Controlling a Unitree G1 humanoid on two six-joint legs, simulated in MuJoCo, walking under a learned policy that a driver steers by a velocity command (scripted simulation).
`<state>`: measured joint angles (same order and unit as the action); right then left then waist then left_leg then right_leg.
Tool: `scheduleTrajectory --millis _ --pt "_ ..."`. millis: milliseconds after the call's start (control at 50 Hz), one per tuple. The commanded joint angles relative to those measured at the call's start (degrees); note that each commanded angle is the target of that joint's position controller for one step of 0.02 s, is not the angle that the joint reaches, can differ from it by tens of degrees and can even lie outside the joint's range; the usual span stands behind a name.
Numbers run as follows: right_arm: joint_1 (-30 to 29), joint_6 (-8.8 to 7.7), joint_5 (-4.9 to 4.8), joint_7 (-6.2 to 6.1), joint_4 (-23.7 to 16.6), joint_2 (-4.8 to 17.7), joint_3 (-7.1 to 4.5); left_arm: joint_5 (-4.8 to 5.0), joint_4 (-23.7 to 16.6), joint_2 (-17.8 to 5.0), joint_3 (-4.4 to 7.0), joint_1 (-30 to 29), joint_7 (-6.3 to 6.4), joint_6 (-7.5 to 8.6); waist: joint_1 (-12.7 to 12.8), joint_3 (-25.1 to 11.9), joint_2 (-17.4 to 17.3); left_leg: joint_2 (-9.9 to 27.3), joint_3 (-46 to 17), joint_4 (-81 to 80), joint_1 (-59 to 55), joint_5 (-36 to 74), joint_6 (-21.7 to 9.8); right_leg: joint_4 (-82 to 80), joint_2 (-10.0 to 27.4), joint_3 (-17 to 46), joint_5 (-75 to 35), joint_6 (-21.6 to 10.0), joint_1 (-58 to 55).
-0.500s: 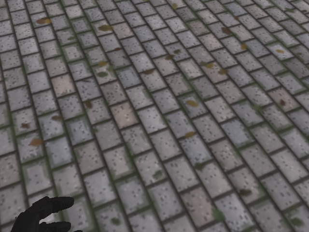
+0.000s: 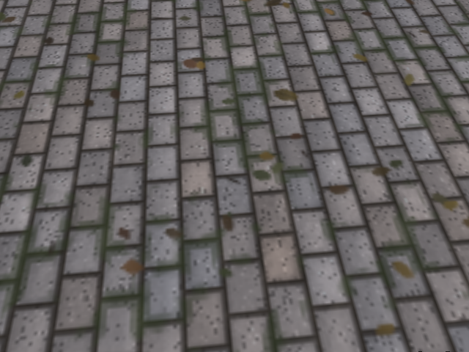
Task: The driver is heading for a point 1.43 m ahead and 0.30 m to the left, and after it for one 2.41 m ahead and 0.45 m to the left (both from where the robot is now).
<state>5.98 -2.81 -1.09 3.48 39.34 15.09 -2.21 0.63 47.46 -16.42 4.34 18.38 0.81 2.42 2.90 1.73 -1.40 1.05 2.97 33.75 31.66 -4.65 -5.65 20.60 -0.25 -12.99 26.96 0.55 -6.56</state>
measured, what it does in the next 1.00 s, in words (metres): walks ahead, turning left: right foot, then left foot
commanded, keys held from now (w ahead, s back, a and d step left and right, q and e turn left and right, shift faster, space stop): w+q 0.62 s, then w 0.26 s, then w+e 0.12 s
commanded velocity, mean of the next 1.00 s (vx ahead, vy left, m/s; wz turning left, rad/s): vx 0.50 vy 0.00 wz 0.44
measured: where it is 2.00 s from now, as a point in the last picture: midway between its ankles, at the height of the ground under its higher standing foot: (186, 170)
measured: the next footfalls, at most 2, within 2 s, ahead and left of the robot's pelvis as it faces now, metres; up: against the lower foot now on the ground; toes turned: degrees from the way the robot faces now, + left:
right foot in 0.48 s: +0.48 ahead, -0.08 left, +0.00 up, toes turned +22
left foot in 0.98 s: +0.61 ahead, +0.28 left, +0.00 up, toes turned +29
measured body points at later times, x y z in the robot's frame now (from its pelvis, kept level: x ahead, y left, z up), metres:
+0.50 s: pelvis +0.30 -0.01 +0.01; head +0.32 +0.00 +0.46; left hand +0.45 +0.29 -0.06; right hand +0.43 -0.28 -0.10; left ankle +0.14 +0.08 -0.71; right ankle +0.44 -0.09 -0.72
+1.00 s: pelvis +0.53 +0.12 +0.01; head +0.56 +0.14 +0.46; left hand +0.37 +0.35 -0.13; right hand +0.86 +0.04 -0.05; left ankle +0.58 +0.26 -0.72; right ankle +0.45 -0.09 -0.70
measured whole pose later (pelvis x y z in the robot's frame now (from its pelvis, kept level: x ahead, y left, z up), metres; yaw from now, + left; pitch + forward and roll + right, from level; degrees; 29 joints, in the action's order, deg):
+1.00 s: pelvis +0.53 +0.12 +0.01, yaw +27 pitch +2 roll -1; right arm 1.4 -3.6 -0.1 1.9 33.3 14.5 -1.8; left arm 1.5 52.5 -17.1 3.1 23.5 -0.5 3.0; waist 5.6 2.3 -0.6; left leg 1.3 1.2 31.0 27.7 -4.6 -3.0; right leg 29.1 3.1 -4.4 25.3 1.2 0.5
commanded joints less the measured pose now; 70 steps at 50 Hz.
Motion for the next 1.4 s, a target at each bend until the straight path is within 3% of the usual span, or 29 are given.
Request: scheduleTrajectory --millis 20,40,60,80,100,140,200,300,400,460,480,500,520,540,560,620,700,820,900,940,960,980,1000,1020,1040,1100,1220,1300,1400 --pt "20.6 0.59 -0.27 -1.81 -0.2 16.4 -6.31 -1.04 -5.0 -7.8 1.04 -1.3 1.16 0.37 -12.1 -14.7 -3.2 4.3 -12.6 -2.3 -35.8 0.5 -7.5 39.5 9.2 1.0 -46.9 -2.3 19.1" --pt "17.4 0.06 -0.72 -1.78 -1.7 18.9 -6.42 -1.56 -7.4 -1.4 -1.12 3.0 -0.07 2.13 -5.7 -21.0 -15.4 17.4 -46.5 -10.9 -53.5 -9.9 -20.0 60.4 -4.7 9.4 4.5 1.4 43.5" --pt "18.6 -0.3 -0.18 -1.53 -2.4 14.1 -5.04 0.15 -7.7 -7.1 -0.1 -2.3 -1.28 4.43 -10.1 -23.9 -7.2 17.5 -49.1 -15.8 -55.2 -14.7 -18.1 62.8 -1.7 20.6 4.3 -0.4 49.5" --pt "16.8 -0.68 0.25 -1.66 -2.4 11.6 -4.41 1.97 -9.5 -8.2 0.03 -7.2 -1.78 5.44 -10.0 -15.9 -4.0 15.6 -40.5 -16.3 -49.0 -12.8 -15.2 60.1 0.8 19.9 0.2 -1.6 51.9" --pt "13.3 -0.99 0.2 -1.63 -2.7 10.8 -4.13 1.25 -10.0 -7.0 -0.34 -8.6 -1.49 5.91 -7.1 -9.2 2.5 13.2 -34.0 -16.7 -39.5 -6.3 -13.3 53.9 3.3 19.2 -3.6 -1.9 50.7" --pt "8.4 -1.11 0.92 -2.15 -4.3 8.3 -3.24 -0.8 -9.5 -7.5 0.31 -7.9 -1.06 5.05 -3.4 -5.4 1.3 9.9 -27.1 -18.6 -28.2 4.3 -12.3 46.8 5.9 18.9 -7.2 -0.8 44.0" --pt "7.9 -1.24 0.65 -2.94 -4.4 9.3 -3.53 -1.54 -9.3 -5.9 -0.01 -6.5 -0.8 3.32 -1.9 -3.8 0.3 8.0 -22.3 -20.6 -20.7 11.2 -12.6 39.4 5.9 17.1 -9.8 2.2 41.3" --pt "10.8 -0.36 0.0 -4.28 -3.1 11.2 -4.13 -1.3 -11.6 -3.1 -1.38 -16.9 -0.99 3.21 -5.7 -1.8 -2.6 2.8 -16.5 -19.6 -14.8 4.3 -7.9 17.3 2.1 15.4 -28.8 4.4 35.9" --pt "14.2 0.46 -0.46 -4.51 -1.6 10.7 -4.23 -0.16 -12.8 -6.1 -0.28 -20.3 -2.0 4.36 -6.6 -2.3 -4.4 5.6 -24.3 -13.8 -21.0 -2.9 -6.0 8.5 0.2 18.0 -28.1 2.6 32.8" --pt "12.5 0.8 -0.11 -4.55 -2.3 9.1 -3.91 -0.15 -10.9 -8.2 1.27 -12.4 -1.88 5.24 -1.7 -4.3 -6.2 4.5 -26.4 -6.0 -21.5 -0.7 -3.4 4.8 0.3 16.8 -23.6 -0.9 22.3" --pt "12.4 0.59 0.3 -4.31 -3.0 6.0 -2.77 -1.12 -10.1 -10.5 2.15 -5.4 -1.47 5.57 1.6 -10.4 -3.2 1.4 -23.0 5.7 -17.4 -2.5 -1.3 5.6 6.5 22.0 -21.5 -4.1 10.1" --pt "18.4 0.22 0.07 -4.37 -4.2 2.0 -1.55 -2.18 -9.3 -15.2 3.21 1.5 -1.1 5.25 0.7 -18.6 9.9 -6.4 -15.0 24.9 -1.3 -20.9 3.0 3.4 19.6 42.2 -14.0 -11.5 -9.7" --pt "21.1 -0.1 -1.3 -4.44 -5.0 5.0 -1.59 -0.92 -7.4 -14.6 3.34 4.0 -1.71 4.56 0.1 -19.8 20.7 -5.0 -12.8 37.1 12.1 -30.3 4.3 -2.6 25.8 61.9 3.4 -16.3 -13.5" --pt "17.2 0.15 -1.48 -4.53 -4.0 10.0 -2.86 -0.46 -8.7 -9.4 2.02 0.7 -1.61 4.3 1.6 -11.8 12.2 -1.8 -13.9 41.6 15.2 -25.0 4.9 -4.6 23.2 55.6 9.3 -13.9 -7.1" --pt "12.2 0.5 -0.68 -4.51 -4.7 11.1 -3.26 -0.67 -9.0 -7.4 1.34 -1.9 -1.34 3.76 1.8 -6.6 8.1 0.1 -11.6 41.8 14.8 -20.4 5.1 -4.5 20.6 45.8 3.2 -11.5 -0.3" --pt "9.7 1.03 -0.35 -3.78 -5.8 8.3 -3.38 -1.4 -8.0 -4.6 0.24 -5.9 -1.0 3.58 -1.2 -1.1 8.1 4.3 -10.4 35.6 8.8 -13.5 5.2 -8.0 14.6 29.9 -13.6 -9.5 12.0" --pt "7.7 1.23 -0.03 -3.61 -6.6 4.3 -2.13 -0.96 -5.0 -6.4 0.83 -3.6 -1.39 4.41 -1.6 -0.4 6.1 4.3 -9.7 26.9 9.1 -10.1 5.9 -11.4 14.5 23.2 -23.3 -12.4 13.2" --pt "-2.2 -0.47 0.25 -1.9 -8.3 2.6 -0.67 0.42 -1.8 -9.2 1.1 -1.1 -1.37 3.32 1.3 1.2 4.8 3.6 -4.2 6.0 4.6 3.9 5.6 -12.1 12.7 14.4 -29.7 -11.2 11.5" --pt "-7.3 -0.94 -0.15 -1.11 -10.4 3.8 -0.9 1.28 1.0 -10.7 1.26 3.0 -1.44 2.0 1.9 2.6 5.8 2.2 -2.9 -0.7 2.5 0.1 3.6 -9.8 15.6 15.4 -34.0 -10.3 6.1" --pt "-3.5 -1.3 0.18 -1.12 -9.8 5.9 -1.96 1.6 1.8 -11.8 1.37 2.6 -1.26 1.23 -1.8 0.3 6.8 -0.2 -1.6 -4.4 -5.5 -2.6 1.9 -3.8 15.5 15.3 -46.0 -9.2 5.1" --pt "4.0 -1.38 0.48 -1.43 -7.5 7.9 -3.23 1.72 1.9 -11.7 1.12 1.9 -1.12 1.0 -6.2 -4.2 6.2 -1.7 -0.4 -7.1 -16.9 -0.2 0.4 4.6 13.3 13.4 -52.7 -7.8 7.3" --pt "13.2 -1.18 0.96 -2.18 -5.0 11.2 -4.7 0.99 1.2 -9.8 0.27 1.6 -1.02 1.29 -10.5 -10.7 5.0 2.0 -3.9 -4.9 -33.0 1.9 -1.5 16.6 10.5 11.9 -46.9 -5.7 16.1" --pt "20.3 -0.69 2.52 -3.1 -4.3 17.2 -5.94 -0.34 -1.2 -3.4 -1.85 5.0 -1.34 2.16 -10.6 -20.7 -7.3 18.6 -26.8 -5.3 -55.5 -3.4 -8.6 39.4 2.8 9.3 -20.5 -1.4 38.0" --pt "21.1 -0.54 2.11 -3.14 -4.2 14.5 -5.1 0.41 -0.3 -4.2 -1.88 5.7 -1.41 3.04 -10.6 -26.6 -11.7 24.0 -42.5 -13.1 -55.5 -7.6 -11.9 50.2 -0.6 17.9 6.3 -0.9 44.5" --pt "17.8 -0.64 1.67 -2.96 -3.9 11.0 -3.86 2.13 -1.1 -8.9 -0.22 2.1 -1.6 3.17 -10.3 -17.3 -7.9 22.0 -34.6 -14.4 -48.4 -10.5 -9.5 54.0 2.5 19.8 3.9 -1.2 49.4" --pt "8.3 -1.9 1.31 -2.47 -3.0 5.4 -2.3 1.14 -1.6 -7.2 0.22 -1.4 -1.1 1.86 -4.6 -4.2 -6.2 14.9 -16.6 -21.0 -28.3 -5.7 -5.6 47.2 8.2 17.9 -8.2 -1.0 45.4" --pt "6.3 -3.98 2.39 -3.24 0.7 6.0 -3.26 0.82 -2.5 -3.2 -0.03 -3.4 -0.93 -0.71 -2.0 0.4 -2.7 13.7 -2.7 -26.8 -23.1 6.3 -5.5 38.7 8.3 19.6 -21.1 1.0 45.7" --pt "8.0 -3.48 1.83 -4.14 2.4 8.4 -3.97 0.38 -4.9 -1.6 -0.91 -10.7 -2.6 -0.16 -4.4 2.5 -1.1 13.2 4.0 -27.7 -24.9 6.9 -4.1 24.7 7.3 15.6 -30.8 0.1 44.0" --pt "11.5 -1.66 0.2 -4.45 5.1 10.7 -5.02 0.38 -8.9 -2.5 -0.99 -17.4 -4.17 -0.35 -6.2 4.5 -0.6 16.2 6.9 -23.8 -34.9 11.6 -2.7 17.0 6.2 12.3 -25.0 -3.1 46.4"
Velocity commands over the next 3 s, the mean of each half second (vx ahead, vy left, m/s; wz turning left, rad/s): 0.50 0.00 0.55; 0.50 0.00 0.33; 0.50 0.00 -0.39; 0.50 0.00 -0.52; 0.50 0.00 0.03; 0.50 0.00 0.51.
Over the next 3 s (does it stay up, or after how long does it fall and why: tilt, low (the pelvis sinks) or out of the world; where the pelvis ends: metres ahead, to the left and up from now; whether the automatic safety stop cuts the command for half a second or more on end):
stays up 1.59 0.27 0.00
